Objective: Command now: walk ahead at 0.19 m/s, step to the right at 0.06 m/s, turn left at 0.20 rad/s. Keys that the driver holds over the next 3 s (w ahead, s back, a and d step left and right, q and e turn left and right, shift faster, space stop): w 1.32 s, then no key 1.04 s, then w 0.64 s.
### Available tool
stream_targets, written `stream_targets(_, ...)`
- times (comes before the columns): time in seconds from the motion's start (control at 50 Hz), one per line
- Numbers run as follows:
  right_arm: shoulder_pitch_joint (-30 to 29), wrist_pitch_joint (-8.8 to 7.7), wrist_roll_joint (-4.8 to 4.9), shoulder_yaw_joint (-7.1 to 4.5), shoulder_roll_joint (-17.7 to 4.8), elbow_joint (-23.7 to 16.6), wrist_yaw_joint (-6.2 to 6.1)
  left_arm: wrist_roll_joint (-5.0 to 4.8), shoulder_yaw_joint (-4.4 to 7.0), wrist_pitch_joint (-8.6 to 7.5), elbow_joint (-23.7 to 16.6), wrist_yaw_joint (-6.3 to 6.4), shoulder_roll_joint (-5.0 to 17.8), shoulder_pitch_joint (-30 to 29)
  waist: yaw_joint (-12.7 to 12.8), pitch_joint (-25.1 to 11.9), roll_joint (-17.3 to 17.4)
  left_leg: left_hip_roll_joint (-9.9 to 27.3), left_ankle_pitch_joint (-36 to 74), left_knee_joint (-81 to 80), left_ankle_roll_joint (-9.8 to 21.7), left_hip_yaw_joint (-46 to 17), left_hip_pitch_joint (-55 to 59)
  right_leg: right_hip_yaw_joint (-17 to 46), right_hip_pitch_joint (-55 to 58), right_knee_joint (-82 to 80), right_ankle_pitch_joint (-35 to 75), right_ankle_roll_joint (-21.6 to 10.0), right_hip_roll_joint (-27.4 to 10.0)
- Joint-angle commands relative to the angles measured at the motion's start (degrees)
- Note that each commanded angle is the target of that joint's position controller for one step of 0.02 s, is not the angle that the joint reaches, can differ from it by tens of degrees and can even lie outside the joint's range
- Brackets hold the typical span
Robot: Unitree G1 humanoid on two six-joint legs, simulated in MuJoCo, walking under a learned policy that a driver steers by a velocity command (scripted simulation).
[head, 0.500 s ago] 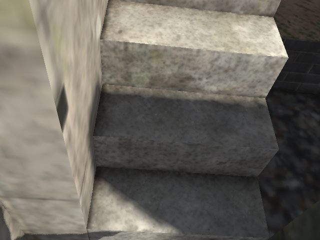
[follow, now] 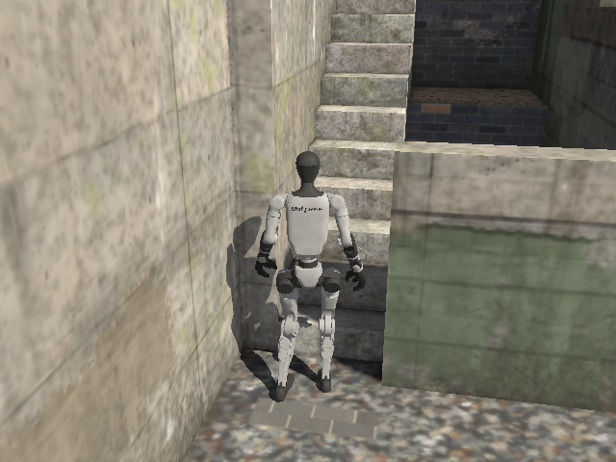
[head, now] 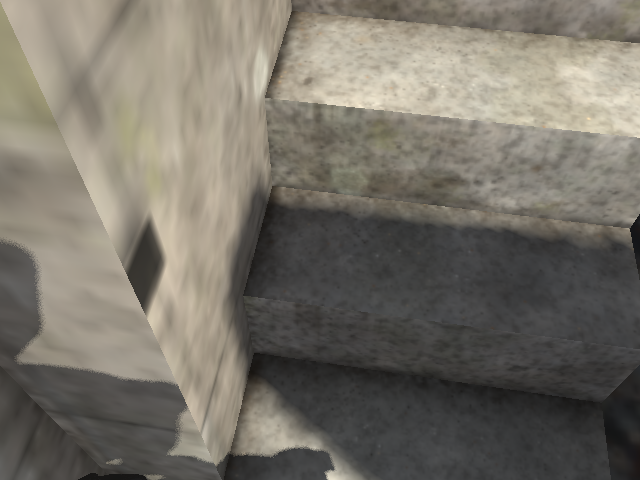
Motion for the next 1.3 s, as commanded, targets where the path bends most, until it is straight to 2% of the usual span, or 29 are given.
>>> stream_targets(0.02,4.15,0.26,-1.08,-0.07,-3.32,-1.04,-1.05,-0.42,-1.17,-1.59,-0.71,-0.12,0.71,3.13,1.23,-11.27,-5.66,2.13,-6.85,11.42,-2.51,6.43,0.41,10.33,8.23,-4.53,35.96,-11.74,-18.32)
stream_targets(0.06,2.75,0.65,-1.71,0.6,-2.62,-1.16,-0.42,0.47,-1.3,-2.19,0.81,0.33,2.61,2.83,0.34,-9.45,-8.51,2.58,-4.2,1.01,-2.66,10.05,2.12,5.79,8.18,-4.08,33.07,-7.64,-13.27)
stream_targets(0.08,1.91,0.77,-1.46,0.93,-2.81,-1.07,-0.28,0.84,-1.33,-2.14,1.8,0.37,3.34,4.05,1.21,-10.36,-9.81,2.07,-4.59,-3.06,-2.47,11.93,2.79,6.41,10.46,-4.19,31.01,-6.61,-12.23)
stream_targets(0.12,1.52,0.37,-1.15,1.89,-1.78,-0.31,-0.37,0.31,-1.41,-2.33,3.12,0.27,3.86,4.55,1.25,-11.1,-9.24,2.79,3.77,-13.31,-1.21,12.92,5.34,8.18,12.44,-4.15,27.36,-5.74,-11.99)
stream_targets(0.14,3.07,-0.4,-1.17,1.86,-2.12,1.46,0.08,-0.12,-1.27,-2.66,4.34,0.38,5.19,5.91,0.76,-10.45,-6.68,3.06,13.65,-18.77,-0.84,12.61,9.03,8.9,10.53,-4.53,21.14,-4.9,-11.23)
stream_targets(0.16,2.04,-0.82,-1.93,2.37,-1.69,1.41,0.59,-0.74,-1.52,-2.85,4.87,0.19,4.52,6.03,0.26,-10.59,-5.24,4.97,19.03,-23.37,-0.05,10.08,13.58,9.03,6.93,-6.02,7.36,-3.05,-10.18)
stream_targets(0.18,0.82,-1.51,-2.88,2.14,-3.22,1.48,0.92,-0.96,-1.79,-3.06,5.28,0.04,3.76,5.5,0.85,-8.48,-2.46,8.55,21.98,-20.31,1.24,6.44,13.99,9.03,1.97,-8.7,-6.42,-0.73,-8.26)
stream_targets(0.2,0.39,-1.72,-2.97,1.94,-4.45,1.83,1.57,-0.66,-1.54,-2.59,6.4,0.14,4.6,6.85,1.48,-4.68,-0.07,10.64,16.0,-20.63,3.24,4.37,6.55,8.34,3.33,-10.07,-14.03,0.36,-7.36)
stream_targets(0.22,-1.19,-2.5,-2.83,2.66,-2.91,2.45,2.41,-0.32,-2.01,-1.67,6.58,0.15,4.33,5.24,2.27,-2.71,2.49,9.55,14.22,-20.82,3.3,4.61,3.62,8.78,4.41,-10.69,-11.74,-0.54,-8.68)
stream_targets(0.24,-2.19,-3.23,-2.55,2.91,-2.0,2.58,2.68,-0.39,-2.12,-1.52,7.11,0.17,4.25,5.44,2.54,-2.19,3.9,8.75,16.07,-20.75,2.62,5.52,4.72,9.09,3.54,-11.0,-9.48,-1.36,-9.06)
stream_targets(0.28,-1.91,-4.05,-1.9,2.99,-1.85,3.03,2.46,-0.62,-1.98,-1.87,9.05,-0.02,5.14,6.67,2.54,-3.67,3.77,8.81,19.35,-21.12,1.77,5.65,6.67,8.1,4.74,-10.21,-3.55,-2.28,-8.78)
stream_targets(0.3,-1.74,-4.23,-1.73,3.02,-2.03,3.52,2.39,-0.57,-2.18,-2.2,9.55,-0.18,5.04,6.76,2.66,-4.71,3.44,9.2,21.08,-21.27,1.71,5.67,7.18,7.64,5.9,-9.79,-0.34,-2.07,-8.75)
stream_targets(0.32,-2.47,-4.29,-1.54,3.21,-1.55,3.58,2.37,-1.06,-2.38,-2.62,9.94,-0.4,4.15,5.91,2.79,-6.19,4.19,9.08,22.36,-21.42,1.62,5.73,8.64,7.1,5.78,-9.98,1.81,-2.17,-9.16)
stream_targets(0.36,-2.28,-4.26,-1.34,3.15,-2.06,4.07,2.2,-1.33,-2.5,-2.95,11.32,-0.5,4.46,6.22,2.84,-6.32,1.83,9.29,22.76,-21.56,1.67,5.83,8.74,6.72,6.57,-10.06,3.72,-1.9,-8.93)
stream_targets(0.38,-1.65,-3.87,-1.43,3.07,-2.29,4.35,2.49,-1.86,-2.39,-3.42,12.37,-0.26,4.93,7.84,2.18,-6.71,-0.05,9.37,21.5,-22.38,1.43,5.98,8.34,6.67,7.88,-9.18,7.52,-1.55,-9.27)
stream_targets(0.42,-1.46,-3.67,-1.38,2.78,-3.58,5.28,2.56,-1.95,-2.22,-3.28,12.63,0.02,5.53,7.44,2.77,-6.11,-1.35,9.59,20.73,-22.7,1.35,6.22,5.5,6.41,10.05,-8.78,11.2,-0.99,-9.57)
stream_targets(0.44,-1.42,-3.66,-1.3,2.85,-3.45,5.62,2.57,-1.9,-2.24,-3.08,12.88,0.16,5.64,7.64,2.88,-6.55,-1.59,9.51,20.48,-22.78,1.22,6.35,5.4,6.46,10.56,-8.86,11.96,-0.96,-9.74)
stream_targets(0.5,-1.82,-3.76,-1.12,3.13,-3.01,6.36,2.56,-1.82,-2.29,-2.73,13.58,0.43,5.92,7.76,3.07,-6.97,-1.45,9.48,20.29,-23.13,0.82,6.57,4.82,6.4,11.44,-9.2,12.38,-1.04,-9.87)
stream_targets(0.68,-2.38,-3.91,-1.01,3.48,-3.73,7.9,2.54,-1.82,-2.42,-2.71,14.77,0.61,6.89,6.7,3.17,-7.46,-0.28,9.65,20.07,-23.67,0.41,6.93,4.02,6.63,12.11,-9.69,12.45,-0.96,-10.2)
stream_targets(0.7,-2.29,-3.88,-1.3,4.01,-2.57,8.43,1.87,-1.8,-2.61,-2.59,14.52,0.37,6.16,5.42,2.72,-7.76,-0.54,10.07,19.84,-24.33,0.73,6.79,4.98,6.54,11.44,-9.95,12.16,-1.09,-10.57)
stream_targets(0.76,-2.96,-4.03,-1.34,4.19,-3.22,9.0,1.54,-1.72,-2.64,-2.39,14.86,0.21,6.22,4.85,2.84,-7.37,-0.2,10.36,20.11,-24.52,0.86,6.83,4.61,6.75,11.62,-10.36,11.3,-1.01,-10.1)
stream_targets(0.84,-2.9,-4.3,-1.09,4.39,-3.49,9.85,1.53,-1.8,-2.55,-2.39,15.51,0.17,6.46,4.86,2.84,-7.68,0.37,10.43,20.04,-24.68,0.75,6.98,4.31,6.86,12.31,-10.4,11.7,-1.15,-10.24)
stream_targets(1.2,-3.57,-4.4,-1.11,4.7,-3.49,11.95,1.46,-2.02,-2.68,-2.5,17.01,0.22,5.99,4.04,2.65,-7.93,-0.23,10.7,20.0,-24.83,0.66,7.4,5.09,7.21,11.54,-11.4,10.7,-0.88,-10.29)
stream_targets(1.22,-3.92,-4.85,-1.24,4.4,-4.58,12.17,1.22,-1.98,-2.66,-2.47,17.73,0.43,6.23,4.97,2.7,-7.86,-0.58,10.61,19.02,-25.5,1.07,7.72,4.17,7.77,12.67,-11.41,8.88,-1.54,-9.94)
stream_targets(1.26,-4.26,-5.11,-1.21,4.53,-4.17,12.54,1.17,-1.88,-2.68,-2.45,17.72,0.52,6.24,4.68,2.77,-7.22,-0.58,10.63,19.12,-25.75,1.16,7.77,3.65,7.94,12.68,-11.51,8.56,-1.81,-10.1)
stream_targets(1.28,-4.45,-5.26,-0.7,4.73,-3.33,12.45,1.66,-1.71,-2.74,-2.6,17.54,0.56,6.19,4.74,3.22,-7.26,-1.4,10.6,18.31,-25.39,1.1,7.18,3.25,7.9,12.66,-11.61,8.94,-1.71,-9.91)
stream_targets(1.3,-4.66,-5.34,-0.64,4.75,-3.35,12.48,1.84,-1.72,-2.78,-2.67,17.71,0.55,6.13,4.92,3.17,-7.39,-0.88,10.56,18.32,-25.35,1.05,7.34,3.51,8.04,12.49,-11.62,9.51,-1.79,-10.07)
